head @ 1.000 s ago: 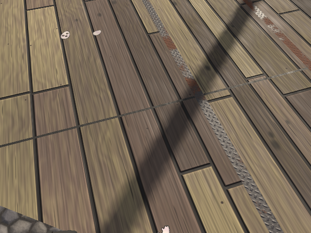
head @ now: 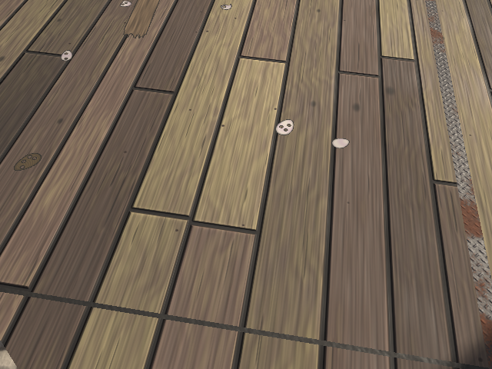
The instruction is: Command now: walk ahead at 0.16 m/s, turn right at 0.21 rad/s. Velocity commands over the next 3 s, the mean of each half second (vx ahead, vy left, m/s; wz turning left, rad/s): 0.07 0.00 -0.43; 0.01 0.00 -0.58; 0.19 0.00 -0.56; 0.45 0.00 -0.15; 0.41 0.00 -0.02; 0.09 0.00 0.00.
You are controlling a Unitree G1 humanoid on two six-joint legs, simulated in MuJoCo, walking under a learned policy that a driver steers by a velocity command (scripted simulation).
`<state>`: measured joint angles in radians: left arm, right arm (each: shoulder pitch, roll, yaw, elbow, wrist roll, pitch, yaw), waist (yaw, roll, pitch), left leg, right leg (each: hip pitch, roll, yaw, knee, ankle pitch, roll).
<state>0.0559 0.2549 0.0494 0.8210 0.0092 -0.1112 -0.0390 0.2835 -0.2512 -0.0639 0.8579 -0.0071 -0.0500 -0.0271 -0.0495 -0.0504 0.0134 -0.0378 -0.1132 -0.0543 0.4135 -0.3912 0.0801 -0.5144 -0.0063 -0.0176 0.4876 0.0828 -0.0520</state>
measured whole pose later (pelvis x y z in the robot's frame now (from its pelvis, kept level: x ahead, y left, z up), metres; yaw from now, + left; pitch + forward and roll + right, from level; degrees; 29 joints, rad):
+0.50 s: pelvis +0.09 +0.03 +0.01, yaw -16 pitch +3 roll -1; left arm 0.16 0.32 0.09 0.70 -0.01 0.03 0.02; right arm 0.20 -0.27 -0.07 0.76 -0.04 -0.01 -0.04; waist 0.01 -0.04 0.01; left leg -0.33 0.00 -0.05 0.52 -0.22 0.00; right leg -0.52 0.13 0.14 0.80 -0.40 0.00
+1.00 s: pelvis +0.07 -0.01 +0.01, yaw -35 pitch +3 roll +1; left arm 0.18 0.30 0.07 0.61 0.00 0.03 0.00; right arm 0.15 -0.33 -0.09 0.72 -0.01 0.01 -0.04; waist -0.01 0.04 0.03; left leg -0.55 0.04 -0.01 1.13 -0.46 -0.07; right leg -0.31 0.03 0.04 0.51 -0.25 -0.04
